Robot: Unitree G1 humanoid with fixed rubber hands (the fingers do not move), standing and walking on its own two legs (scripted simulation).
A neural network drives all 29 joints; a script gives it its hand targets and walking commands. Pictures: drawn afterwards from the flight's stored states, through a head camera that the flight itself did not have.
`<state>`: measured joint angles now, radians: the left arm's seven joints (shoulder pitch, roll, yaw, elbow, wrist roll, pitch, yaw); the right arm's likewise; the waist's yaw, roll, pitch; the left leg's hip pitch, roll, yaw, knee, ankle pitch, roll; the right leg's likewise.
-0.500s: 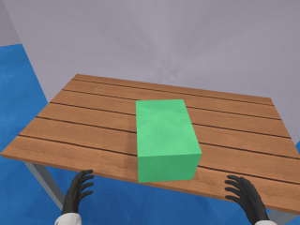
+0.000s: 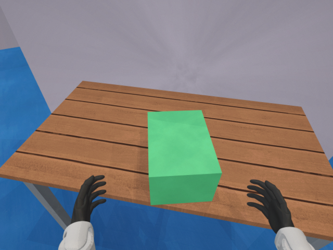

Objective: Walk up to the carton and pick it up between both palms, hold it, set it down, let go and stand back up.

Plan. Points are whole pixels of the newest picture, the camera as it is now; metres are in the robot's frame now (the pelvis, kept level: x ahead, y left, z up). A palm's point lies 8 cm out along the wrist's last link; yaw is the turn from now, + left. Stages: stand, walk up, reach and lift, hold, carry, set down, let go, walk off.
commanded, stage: reach and lift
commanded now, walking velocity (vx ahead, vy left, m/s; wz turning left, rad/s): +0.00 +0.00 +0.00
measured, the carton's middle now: (177, 154) +0.44 -0.01 -0.03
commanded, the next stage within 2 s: none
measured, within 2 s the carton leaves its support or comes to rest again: neither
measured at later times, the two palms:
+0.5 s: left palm (96, 178) +0.27 +0.18 +0.08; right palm (266, 171) +0.31 -0.21 +0.07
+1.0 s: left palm (103, 152) +0.33 +0.18 +0.09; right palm (257, 142) +0.39 -0.20 +0.09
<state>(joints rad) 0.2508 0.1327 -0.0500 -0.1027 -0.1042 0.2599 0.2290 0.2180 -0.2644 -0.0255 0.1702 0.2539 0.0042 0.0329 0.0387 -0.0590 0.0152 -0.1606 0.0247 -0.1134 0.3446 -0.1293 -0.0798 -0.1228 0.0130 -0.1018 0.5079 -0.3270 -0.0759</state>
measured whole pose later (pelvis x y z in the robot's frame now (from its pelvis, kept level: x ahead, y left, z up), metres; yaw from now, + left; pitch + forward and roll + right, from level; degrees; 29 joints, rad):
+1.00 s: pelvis +0.01 +0.00 +0.00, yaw +0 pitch +1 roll +2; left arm -0.29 0.13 0.00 0.05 -0.10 0.53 0.17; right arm -0.49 -0.34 0.02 0.57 0.35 0.13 -0.06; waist 0.04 -0.05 0.02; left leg -0.23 0.03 -0.11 0.33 -0.12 -0.08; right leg -0.19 0.02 -0.10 0.49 -0.32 -0.08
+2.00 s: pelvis -0.01 +0.03 -0.02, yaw -2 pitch +25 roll -2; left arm -0.62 0.07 0.05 0.94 -0.09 -0.22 0.23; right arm -0.83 -0.25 0.02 1.27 0.25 -0.27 0.01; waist 0.04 0.00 -0.26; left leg -0.84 0.05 -0.11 0.52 -0.13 -0.08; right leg -0.75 0.05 -0.10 0.54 -0.24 -0.06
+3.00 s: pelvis +0.00 +0.02 -0.02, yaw -2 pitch +25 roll -1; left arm -0.63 -0.13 0.42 0.94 0.30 -0.31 0.21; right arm -0.85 -0.03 -0.47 1.28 -0.37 -0.42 -0.06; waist 0.04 0.01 -0.22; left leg -0.81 0.07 -0.11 0.50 -0.13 -0.10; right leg -0.73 0.06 -0.10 0.55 -0.25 -0.06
